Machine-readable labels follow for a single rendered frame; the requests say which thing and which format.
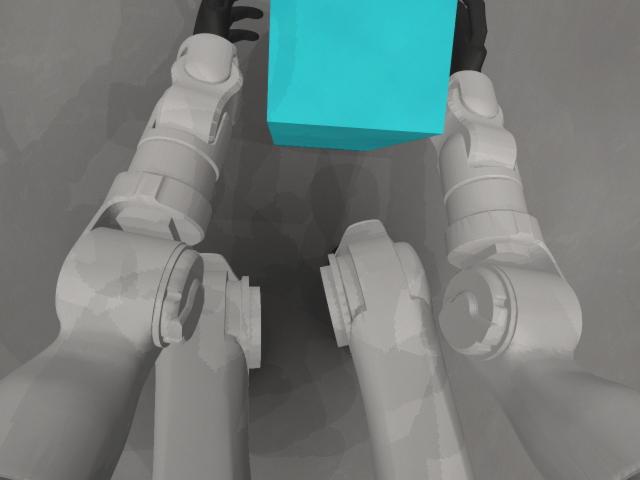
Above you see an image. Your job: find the left robot forearm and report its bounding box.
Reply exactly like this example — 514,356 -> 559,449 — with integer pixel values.
55,33 -> 243,321

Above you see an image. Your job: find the carton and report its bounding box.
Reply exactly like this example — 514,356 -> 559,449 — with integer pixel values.
267,0 -> 458,151

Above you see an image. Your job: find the right robot shin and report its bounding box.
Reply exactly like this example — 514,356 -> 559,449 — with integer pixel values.
335,219 -> 433,312

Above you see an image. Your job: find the right robot hand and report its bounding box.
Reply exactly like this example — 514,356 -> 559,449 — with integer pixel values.
449,0 -> 487,77

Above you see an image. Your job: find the right robot foot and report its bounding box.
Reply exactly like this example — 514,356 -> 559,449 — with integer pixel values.
328,246 -> 339,265

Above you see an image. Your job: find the left robot hand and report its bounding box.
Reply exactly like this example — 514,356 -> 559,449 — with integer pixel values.
193,0 -> 263,43

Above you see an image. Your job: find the right robot forearm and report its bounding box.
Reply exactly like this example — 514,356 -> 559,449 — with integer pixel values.
429,70 -> 568,283

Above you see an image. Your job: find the robot left upper arm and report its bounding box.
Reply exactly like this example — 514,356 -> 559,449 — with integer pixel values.
0,227 -> 204,480

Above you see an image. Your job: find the robot right upper arm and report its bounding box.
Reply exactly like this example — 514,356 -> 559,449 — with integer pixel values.
438,262 -> 640,480

